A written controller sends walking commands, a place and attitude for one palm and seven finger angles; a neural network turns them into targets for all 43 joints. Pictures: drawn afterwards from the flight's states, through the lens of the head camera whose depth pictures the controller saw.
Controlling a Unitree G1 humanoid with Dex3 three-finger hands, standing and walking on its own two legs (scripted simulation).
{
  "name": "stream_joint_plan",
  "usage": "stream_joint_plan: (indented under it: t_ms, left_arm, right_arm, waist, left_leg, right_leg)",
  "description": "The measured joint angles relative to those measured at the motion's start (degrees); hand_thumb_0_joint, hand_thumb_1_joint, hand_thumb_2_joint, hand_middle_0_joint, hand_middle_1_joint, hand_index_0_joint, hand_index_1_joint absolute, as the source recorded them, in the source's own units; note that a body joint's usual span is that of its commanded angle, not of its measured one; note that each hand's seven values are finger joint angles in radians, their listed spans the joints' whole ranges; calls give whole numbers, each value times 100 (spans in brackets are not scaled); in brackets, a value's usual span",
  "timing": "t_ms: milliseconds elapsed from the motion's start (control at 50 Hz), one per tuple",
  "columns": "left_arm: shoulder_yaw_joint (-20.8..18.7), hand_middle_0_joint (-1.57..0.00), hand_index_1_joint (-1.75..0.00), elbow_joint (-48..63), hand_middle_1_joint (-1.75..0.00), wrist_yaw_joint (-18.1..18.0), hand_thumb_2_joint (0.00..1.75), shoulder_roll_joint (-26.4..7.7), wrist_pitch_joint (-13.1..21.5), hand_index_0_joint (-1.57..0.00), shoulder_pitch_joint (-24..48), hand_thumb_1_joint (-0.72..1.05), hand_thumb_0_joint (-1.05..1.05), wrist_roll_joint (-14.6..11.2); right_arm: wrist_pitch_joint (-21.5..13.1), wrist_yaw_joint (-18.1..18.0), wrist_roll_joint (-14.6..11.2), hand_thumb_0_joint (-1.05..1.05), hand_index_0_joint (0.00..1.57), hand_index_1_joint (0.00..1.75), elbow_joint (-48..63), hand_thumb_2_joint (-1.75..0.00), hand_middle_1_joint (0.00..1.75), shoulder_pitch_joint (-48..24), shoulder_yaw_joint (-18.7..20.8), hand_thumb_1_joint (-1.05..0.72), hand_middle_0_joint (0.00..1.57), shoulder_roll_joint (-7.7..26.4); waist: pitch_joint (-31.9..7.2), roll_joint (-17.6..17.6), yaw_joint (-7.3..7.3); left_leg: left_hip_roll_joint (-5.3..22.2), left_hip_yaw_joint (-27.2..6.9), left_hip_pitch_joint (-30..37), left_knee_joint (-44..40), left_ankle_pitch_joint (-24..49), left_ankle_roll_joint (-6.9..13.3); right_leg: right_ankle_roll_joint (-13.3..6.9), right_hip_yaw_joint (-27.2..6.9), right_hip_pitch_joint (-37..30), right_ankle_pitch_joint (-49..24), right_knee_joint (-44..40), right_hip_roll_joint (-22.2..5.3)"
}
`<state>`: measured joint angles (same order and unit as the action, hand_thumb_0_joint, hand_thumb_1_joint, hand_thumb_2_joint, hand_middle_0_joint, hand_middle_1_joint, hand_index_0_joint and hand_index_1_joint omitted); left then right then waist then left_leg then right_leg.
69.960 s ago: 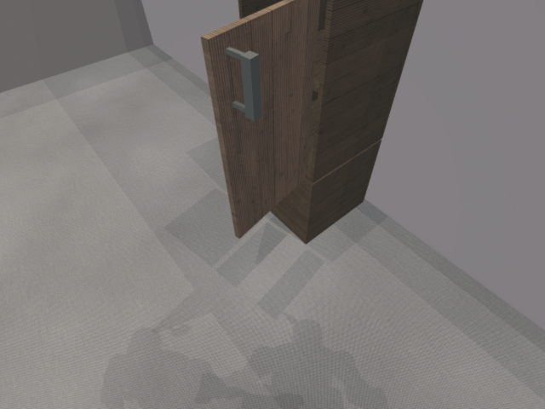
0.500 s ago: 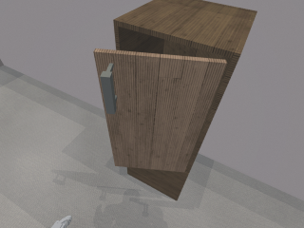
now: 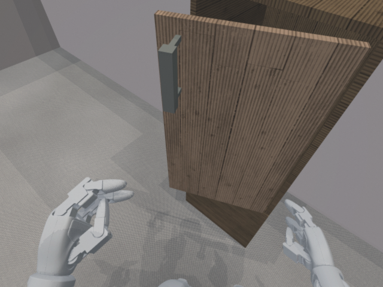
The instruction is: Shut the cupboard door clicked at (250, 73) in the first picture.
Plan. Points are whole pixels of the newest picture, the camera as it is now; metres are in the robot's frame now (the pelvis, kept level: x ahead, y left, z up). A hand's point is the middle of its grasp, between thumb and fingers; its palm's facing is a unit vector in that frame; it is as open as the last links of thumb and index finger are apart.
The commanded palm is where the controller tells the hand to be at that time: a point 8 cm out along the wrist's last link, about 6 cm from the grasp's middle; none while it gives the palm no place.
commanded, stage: raise the hand and make a fist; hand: left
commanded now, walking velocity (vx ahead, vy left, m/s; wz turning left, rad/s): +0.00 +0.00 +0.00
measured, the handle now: (173, 75) +0.44 +0.10 +0.22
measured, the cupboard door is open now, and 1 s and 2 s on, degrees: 24 24 24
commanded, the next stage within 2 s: bring the fist close to the handle in 1.30 s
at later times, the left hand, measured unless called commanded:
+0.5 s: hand (131, 198) +0.23 +0.14 +0.13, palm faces -0.20 -0.97 -0.10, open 3.2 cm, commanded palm +0.21 +0.20 +0.17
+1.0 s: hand (87, 142) +0.24 +0.18 +0.25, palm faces -0.05 -0.99 -0.12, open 3.1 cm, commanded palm +0.21 +0.21 +0.23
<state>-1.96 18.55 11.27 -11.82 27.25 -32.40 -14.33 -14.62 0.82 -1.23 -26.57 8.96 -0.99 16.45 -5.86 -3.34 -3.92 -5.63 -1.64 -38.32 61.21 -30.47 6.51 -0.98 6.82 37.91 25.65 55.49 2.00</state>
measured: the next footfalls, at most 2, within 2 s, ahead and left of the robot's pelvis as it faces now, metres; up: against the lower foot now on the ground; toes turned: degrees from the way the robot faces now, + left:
none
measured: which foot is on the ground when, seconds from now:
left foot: down 0.00-1.00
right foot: down 0.00-1.00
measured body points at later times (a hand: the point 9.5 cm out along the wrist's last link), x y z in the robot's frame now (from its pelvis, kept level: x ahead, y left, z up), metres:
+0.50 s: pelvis +0.03 -0.03 +0.04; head +0.04 -0.03 +0.49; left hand +0.23 +0.19 +0.14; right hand +0.20 -0.28 -0.01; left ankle +0.00 +0.03 -0.67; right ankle +0.03 -0.11 -0.67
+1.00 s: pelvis +0.01 -0.02 +0.06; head -0.03 -0.03 +0.51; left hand +0.24 +0.23 +0.25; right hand +0.20 -0.23 +0.01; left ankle +0.00 +0.03 -0.67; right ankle +0.03 -0.11 -0.67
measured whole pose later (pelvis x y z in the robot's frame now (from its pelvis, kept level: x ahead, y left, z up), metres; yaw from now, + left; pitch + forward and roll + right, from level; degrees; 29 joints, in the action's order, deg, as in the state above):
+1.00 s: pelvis +0.01 -0.02 +0.06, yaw -1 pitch -3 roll -2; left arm -17.0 17.2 17.6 -21.8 -8.5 -7.8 -20.4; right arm -12.9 -3.5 -4.4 -33.1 12.8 -6.3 14.4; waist -3.2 -3.2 -3.1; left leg -4.8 -1.1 -12.1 34.6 -19.3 5.0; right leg -2.8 4.0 13.2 15.3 31.2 3.2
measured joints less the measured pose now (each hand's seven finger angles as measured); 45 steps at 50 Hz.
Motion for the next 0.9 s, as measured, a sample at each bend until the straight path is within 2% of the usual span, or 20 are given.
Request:
stream_joint_plan:
  t_ms: [40, 100, 140, 180, 220, 280, 340, 380, 440, 500, 580, 660, 740, 820, 860, 900]
  left_arm:
    - [180, -62, -77, 19, -77, 284, 91, 33, -253, -62, 469, 91, 1, 158]
    - [237, -68, -83, -200, -83, 566, 91, -210, -1215, -68, 829, 90, 1, 415]
    - [103, -72, -87, -263, -87, 608, 90, -440, -1962, -72, 742, 90, 1, 412]
    - [-182, -76, -91, -213, -91, 504, 90, -615, -2412, -76, 456, 90, 1, 204]
    - [-573, -80, -95, -79, -95, 330, 90, -684, -2433, -79, 133, 90, 1, -108]
    - [-1053, -85, -101, 181, -101, 197, 90, -624, -1939, -85, -115, 90, 2, -455]
    - [-1113, -90, -107, 286, -107, 362, 90, -454, -1433, -90, 56, 90, 2, -553]
    - [-942, -94, -111, 205, -111, 563, 91, -346, -1400, -94, 254, 90, 1, -504]
    - [-659, -99, -117, 9, -117, 780, 91, -412, -1802, -99, 444, 90, 1, -292]
    - [-643, -105, -123, -41, -123, 723, 90, -735, -2202, -105, 495, 90, 1, -156]
    - [-1022, -113, -131, 97, -131, 477, 90, -939, -2240, -112, 679, 89, 2, -402]
    - [-1304, -120, -139, 78, -139, 475, 90, -793, -2260, -120, 1203, 89, 2, -609]
    - [-1097, -125, -145, -104, -145, 680, 91, -676, -2862, -125, 1575, 90, 1, -458]
    - [-873, -128, -148, -117, -148, 758, 90, -873, -3500, -128, 1703, 90, 1, -303]
    - [-936, -129, -149, -42, -149, 713, 90, -1010, -3604, -128, 1800, 89, 1, -345]
    - [-1105, -129, -149, 30, -149, 641, 90, -1107, -3567, -129, 1963, 89, 2, -439]
  right_arm:
    - [82, -46, -48, 1, 20, 29, -40, -90, 30, -46, -151, -91, 20, -201]
    - [346, -105, -145, 1, 20, 30, 11, -90, 30, 76, -328, -90, 21, -535]
    - [535, -140, -170, 1, 20, 30, 66, -90, 30, 253, -385, -90, 21, -674]
    - [635, -183, -158, 1, 21, 30, 81, -90, 30, 472, -385, -90, 21, -717]
    - [606, -226, -145, 1, 20, 30, 26, -90, 30, 685, -341, -90, 21, -677]
    - [403, -258, -136, 1, 20, 30, -160, -90, 30, 908, -251, -90, 21, -481]
    - [195, -257, -148, 1, 20, 30, -347, -90, 30, 937, -159, -90, 21, -195]
    - [121, -275, -176, 1, 20, 30, -440, -90, 30, 848, -98, -90, 21, -50]
    - [95, -340, -211, 1, 20, 30, -442, -90, 30, 707, -26, -90, 21, 18]
    - [100, -409, -206, 1, 20, 29, -335, -90, 30, 608, -18, -91, 20, -41]
    - [-5, -446, -214, 1, 20, 29, -245, -90, 30, 573, -96, -91, 20, -115]
    - [-95, -420, -256, 1, 20, 29, -336, -90, 30, 519, -232, -91, 20, -116]
    - [-9, -400, -317, 1, 20, 29, -381, -90, 30, 416, -336, -90, 20, -117]
    - [137, -440, -288, 1, 20, 30, -383, -90, 30, 346, -425, -90, 21, -188]
    - [169, -463, -267, 1, 20, 30, -418, -90, 30, 355, -465, -90, 21, -235]
    - [170, -476, -260, 1, 20, 30, -486, -90, 30, 380, -503, -90, 21, -263]
  waist:
    - [6, 6, 9]
    - [41, 105, 103]
    - [66, 132, 210]
    - [43, 114, 289]
    - [7, 89, 309]
    - [-26, 70, 260]
    - [19, 18, 239]
    - [76, 2, 250]
    - [101, 61, 280]
    - [104, 163, 320]
    - [92, 178, 296]
    - [70, 75, 194]
    - [141, -47, 113]
    - [265, -43, 120]
    - [302, 5, 118]
    - [310, 49, 106]
  left_leg:
    - [14, 30, -61, -32, 6, -9]
    - [58, 148, 76, -316, 88, -16]
    - [81, 211, 323, -600, 154, -48]
    - [113, 242, 594, -873, 211, -107]
    - [144, 247, 834, -1090, 265, -172]
    - [160, 201, 1066, -1296, 311, -214]
    - [139, 88, 1132, -1337, 308, -147]
    - [130, 52, 1136, -1331, 328, -124]
    - [136, 80, 1202, -1431, 400, -125]
    - [162, 130, 1397, -1602, 472, -155]
    - [192, 110, 1726, -1814, 553, -196]
    - [184, 43, 1964, -1969, 644, -192]
    - [153, 51, 2131, -2148, 779, -155]
    - [122, 96, 2283, -2366, 935, -136]
    - [113, 98, 2375, -2466, 997, -140]
    - [108, 84, 2474, -2548, 1043, -149]
  right_leg:
    - [-39, -30, 90, -3, 3, 13]
    - [-100, -171, 49, -64, -155, 61]
    - [-122, -264, -143, -112, -363, 94]
    - [-140, -327, -385, -165, -605, 134]
    - [-153, -359, -625, -218, -835, 171]
    - [-162, -338, -876, -269, -1068, 193]
    - [-172, -232, -986, -275, -1150, 178]
    - [-175, -193, -1010, -293, -1168, 168]
    - [-184, -224, -1053, -357, -1236, 172]
    - [-214, -286, -1210, -426, -1356, 199]
    - [-245, -287, -1554, -525, -1599, 233]
    - [-233, -235, -1842, -630, -1827, 226]
    - [-198, -250, -2011, -758, -2000, 194]
    - [-184, -303, -2124, -881, -2140, 160]
    - [-188, -311, -2207, -929, -2216, 150]
    - [-194, -303, -2310, -969, -2297, 146]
